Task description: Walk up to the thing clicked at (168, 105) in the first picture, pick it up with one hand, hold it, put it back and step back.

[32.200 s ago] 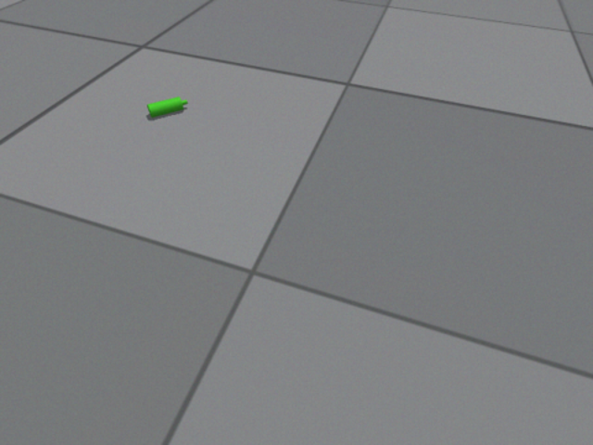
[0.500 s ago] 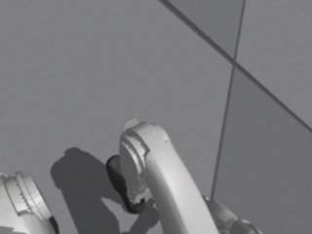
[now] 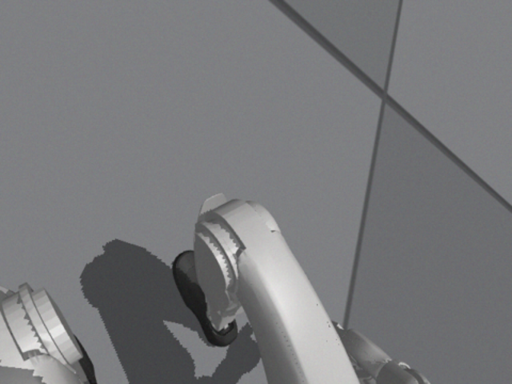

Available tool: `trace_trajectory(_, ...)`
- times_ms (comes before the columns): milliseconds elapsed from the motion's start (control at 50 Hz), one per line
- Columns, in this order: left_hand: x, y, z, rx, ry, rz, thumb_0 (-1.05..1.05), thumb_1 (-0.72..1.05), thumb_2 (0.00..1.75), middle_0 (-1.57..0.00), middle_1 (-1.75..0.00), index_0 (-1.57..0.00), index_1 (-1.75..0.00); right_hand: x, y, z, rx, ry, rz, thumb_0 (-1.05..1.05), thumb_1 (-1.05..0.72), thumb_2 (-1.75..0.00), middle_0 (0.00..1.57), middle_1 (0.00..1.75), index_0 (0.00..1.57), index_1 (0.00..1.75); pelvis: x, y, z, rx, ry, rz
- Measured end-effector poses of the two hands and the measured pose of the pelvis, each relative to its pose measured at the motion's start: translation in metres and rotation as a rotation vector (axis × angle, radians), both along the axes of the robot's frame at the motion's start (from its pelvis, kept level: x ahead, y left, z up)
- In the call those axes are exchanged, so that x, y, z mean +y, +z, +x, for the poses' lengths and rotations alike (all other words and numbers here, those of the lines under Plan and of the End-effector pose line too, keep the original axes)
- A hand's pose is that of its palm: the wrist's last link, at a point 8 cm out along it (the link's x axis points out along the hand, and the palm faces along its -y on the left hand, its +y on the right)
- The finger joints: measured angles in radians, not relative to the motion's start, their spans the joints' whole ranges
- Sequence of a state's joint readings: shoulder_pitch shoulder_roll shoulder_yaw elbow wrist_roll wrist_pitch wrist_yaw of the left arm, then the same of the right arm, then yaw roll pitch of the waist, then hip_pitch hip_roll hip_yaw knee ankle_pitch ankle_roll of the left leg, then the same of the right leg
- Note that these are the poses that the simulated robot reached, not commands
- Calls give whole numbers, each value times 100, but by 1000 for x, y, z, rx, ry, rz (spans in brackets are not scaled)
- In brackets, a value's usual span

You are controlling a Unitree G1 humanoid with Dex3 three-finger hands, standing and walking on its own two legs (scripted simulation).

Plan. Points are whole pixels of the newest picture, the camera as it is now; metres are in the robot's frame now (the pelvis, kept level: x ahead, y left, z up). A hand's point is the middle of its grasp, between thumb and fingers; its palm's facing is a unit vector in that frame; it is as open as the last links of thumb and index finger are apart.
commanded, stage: withdraw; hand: left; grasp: from above
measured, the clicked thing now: out of the picture +0.48 +0.33 -0.27
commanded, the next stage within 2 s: home in 0.72 s
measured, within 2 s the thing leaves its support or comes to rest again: neither
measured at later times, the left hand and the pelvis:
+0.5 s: hand out of the picture +0.44 +0.34 -0.06, palm faces -0.43 -0.14 -0.89, open 14.1 cm; pelvis +0.00 -0.01 +0.05, yaw +7 degrees
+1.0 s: hand out of the picture +0.45 +0.35 -0.15, palm faces -0.42 -0.17 -0.89, open 13.1 cm; pelvis -0.01 -0.01 +0.02, yaw +7 degrees
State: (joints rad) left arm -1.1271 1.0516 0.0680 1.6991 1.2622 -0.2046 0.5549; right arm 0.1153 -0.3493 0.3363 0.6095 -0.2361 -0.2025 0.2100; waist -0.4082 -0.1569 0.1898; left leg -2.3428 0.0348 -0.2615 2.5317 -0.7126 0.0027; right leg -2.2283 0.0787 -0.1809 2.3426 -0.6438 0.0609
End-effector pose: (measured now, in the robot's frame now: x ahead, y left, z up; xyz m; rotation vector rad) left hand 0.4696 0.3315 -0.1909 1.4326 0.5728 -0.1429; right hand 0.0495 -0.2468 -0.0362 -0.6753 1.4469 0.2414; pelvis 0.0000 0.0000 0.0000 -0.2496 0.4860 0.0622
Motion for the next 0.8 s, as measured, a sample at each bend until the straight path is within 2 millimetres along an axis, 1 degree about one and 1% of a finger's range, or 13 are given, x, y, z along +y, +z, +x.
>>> trace_trajectory(60,0,8,6,-51,-4,4,0,-49,97,-9,-102,-9,-101,1,0,-1,7,-5,8,0,-90,-89,20,30,20,30,-1,1,1,8,1,2)
trace_trajectory(120,2,25,11,-111,3,17,0,-49,98,-9,-101,-9,-100,0,-1,1,7,-19,24,0,-90,-89,20,30,20,30,-2,2,4,27,4,4)
trace_trajectory(160,6,41,13,-142,14,33,0,-49,98,-9,-100,-9,-100,-1,-3,4,-2,-36,38,0,-90,-89,20,30,20,30,-3,4,6,42,6,8)
trace_trajectory(220,13,71,14,-174,38,67,0,-50,98,-9,-100,-9,-99,-3,-8,11,-27,-69,63,0,-90,-89,20,30,20,30,-3,7,8,67,10,15)
trace_trajectory(280,21,103,8,-164,65,103,0,-50,99,-9,-99,-9,-99,-6,-15,22,-58,-105,96,0,-90,-89,20,30,20,30,-4,12,9,87,19,28)
trace_trajectory(360,27,143,-5,-100,98,114,0,-51,99,-9,-99,-8,-99,-7,-21,38,-107,-148,134,0,-90,-89,20,30,20,30,-4,24,5,95,39,52)
trace_trajectory(440,21,175,-18,-28,91,84,0,-51,101,-9,-99,-8,-100,-7,-17,50,-136,-169,148,0,-90,-90,20,30,20,30,-6,42,0,92,61,79)
trace_trajectory(500,11,190,-22,12,58,48,0,-52,101,-9,-99,-8,-100,-11,-8,55,-156,-170,127,0,-90,-90,20,30,20,30,-9,53,-5,90,71,93)
trace_trajectory(580,0,199,-21,21,6,18,0,-52,102,-9,-100,-8,-101,-22,4,54,-178,-166,67,0,-90,-90,20,30,20,30,-13,60,-10,84,78,101)
trace_trajectory(640,-4,197,-19,12,-21,12,0,-51,102,-9,-100,-8,-101,-31,11,48,-178,-169,13,0,-90,-89,20,30,20,30,-15,60,-12,82,80,103)
trace_trajectory(720,0,182,-19,20,-29,22,0,-51,102,-9,-100,-8,-101,-38,12,35,-154,-179,-43,0,-90,-89,20,30,20,30,-14,53,-13,83,80,102)
trace_trajectory(800,8,156,-23,53,-21,34,0,-51,102,-9,-99,-8,-100,-37,6,19,-109,-190,-69,0,-90,-89,20,30,20,30,-12,43,-13,85,76,96)
